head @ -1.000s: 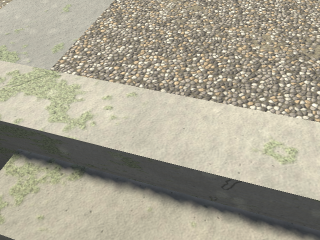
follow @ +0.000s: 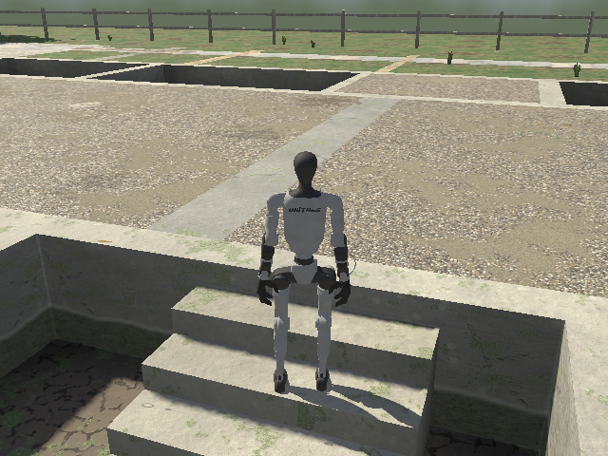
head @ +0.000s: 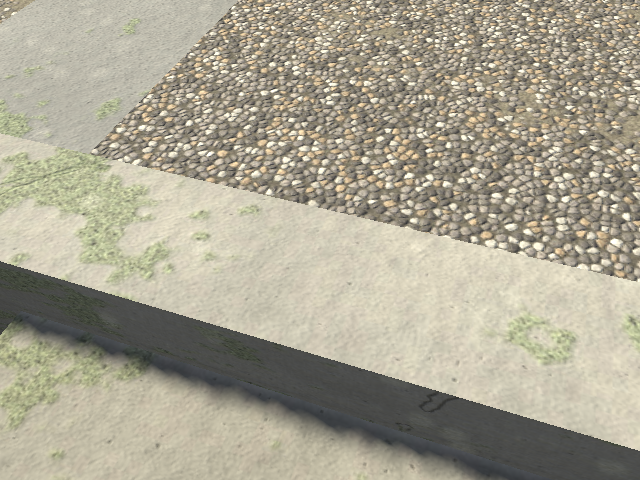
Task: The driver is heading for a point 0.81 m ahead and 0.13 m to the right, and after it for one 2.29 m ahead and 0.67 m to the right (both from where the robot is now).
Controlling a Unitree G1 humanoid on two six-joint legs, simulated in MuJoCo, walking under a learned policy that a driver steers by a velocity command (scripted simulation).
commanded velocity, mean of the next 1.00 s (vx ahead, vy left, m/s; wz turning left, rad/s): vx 0.35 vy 0.00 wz -0.11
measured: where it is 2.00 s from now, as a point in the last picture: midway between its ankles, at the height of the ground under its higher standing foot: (345, 258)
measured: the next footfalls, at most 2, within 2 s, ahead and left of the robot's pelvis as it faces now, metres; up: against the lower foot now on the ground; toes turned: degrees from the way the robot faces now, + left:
right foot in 0.80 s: +0.38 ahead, -0.05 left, +0.18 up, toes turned -5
left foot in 1.26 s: +0.78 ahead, +0.15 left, +0.36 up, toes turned -12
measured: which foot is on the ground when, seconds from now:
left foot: down 0.00-0.86, up 0.88-1.00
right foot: down 0.00-0.34, up 0.36-0.78, down 0.80-1.00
